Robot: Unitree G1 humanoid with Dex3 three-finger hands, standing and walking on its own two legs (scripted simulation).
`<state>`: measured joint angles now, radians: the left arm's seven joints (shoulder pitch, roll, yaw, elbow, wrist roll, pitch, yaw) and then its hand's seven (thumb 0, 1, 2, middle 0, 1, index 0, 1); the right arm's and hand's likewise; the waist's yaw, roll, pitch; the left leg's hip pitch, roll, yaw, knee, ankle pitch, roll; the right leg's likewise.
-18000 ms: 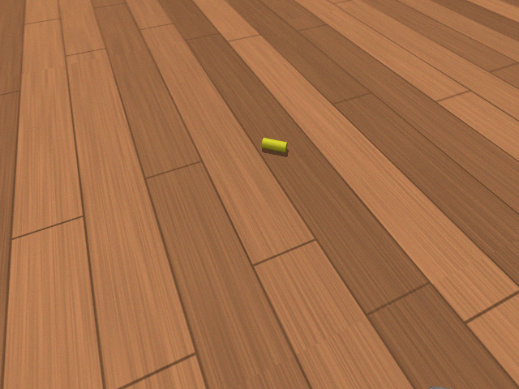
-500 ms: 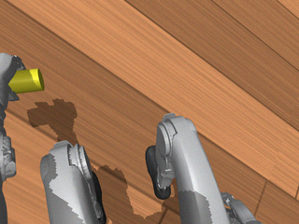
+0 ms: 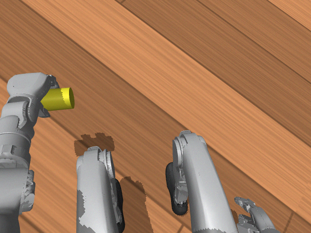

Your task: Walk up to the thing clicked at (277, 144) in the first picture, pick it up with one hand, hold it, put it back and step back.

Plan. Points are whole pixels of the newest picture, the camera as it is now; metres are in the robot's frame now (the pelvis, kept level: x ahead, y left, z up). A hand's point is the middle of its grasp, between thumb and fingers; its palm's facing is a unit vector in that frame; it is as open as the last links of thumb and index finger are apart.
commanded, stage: lift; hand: left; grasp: from above
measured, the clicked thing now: (45, 100) +0.47 +0.26 -0.14
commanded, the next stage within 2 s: hold in 1.18 s
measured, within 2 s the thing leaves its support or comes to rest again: neither
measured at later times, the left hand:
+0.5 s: hand out of the picture +0.38 +0.25 +0.08, palm faces -0.44 -0.08 -0.89, open 8.8 cm
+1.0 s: hand out of the picture +0.38 +0.24 +0.21, palm faces -0.46 -0.09 -0.89, open 8.8 cm
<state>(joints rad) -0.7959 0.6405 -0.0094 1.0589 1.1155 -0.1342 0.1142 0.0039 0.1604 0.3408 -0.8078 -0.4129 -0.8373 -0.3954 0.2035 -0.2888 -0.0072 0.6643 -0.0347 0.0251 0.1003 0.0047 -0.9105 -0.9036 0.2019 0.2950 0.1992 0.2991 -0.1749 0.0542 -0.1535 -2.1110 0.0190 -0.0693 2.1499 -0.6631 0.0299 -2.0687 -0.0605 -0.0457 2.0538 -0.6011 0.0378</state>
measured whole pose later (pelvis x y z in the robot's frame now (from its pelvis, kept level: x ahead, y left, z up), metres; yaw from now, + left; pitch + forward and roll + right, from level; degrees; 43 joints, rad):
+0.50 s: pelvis +0.01 +0.00 +0.17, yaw +3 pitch +25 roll -3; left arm -0.45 0.50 -0.12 0.76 1.01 -0.05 0.08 0.01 0.17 0.32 -0.82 -0.40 -0.85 -0.38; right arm 0.17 -0.24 -0.02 0.69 0.04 0.03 -0.03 0.01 -0.91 -0.90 0.20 0.30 0.20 0.30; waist -0.09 0.04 -0.17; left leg -1.45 0.03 -0.03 1.60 -0.59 0.02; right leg -1.44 -0.05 -0.04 1.53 -0.52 0.03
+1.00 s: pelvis +0.06 +0.00 +0.30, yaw +2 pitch +13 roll -1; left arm -0.37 0.39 -0.18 0.89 1.01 -0.01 0.17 0.01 0.16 0.33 -0.82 -0.38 -0.85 -0.36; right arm 0.25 -0.24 -0.04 0.75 0.04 0.00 -0.06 0.01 -0.91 -0.90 0.20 0.30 0.20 0.30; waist -0.07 0.02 -0.11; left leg -0.80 0.04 0.03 1.01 -0.45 0.01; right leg -0.81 -0.03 -0.02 0.96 -0.38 0.03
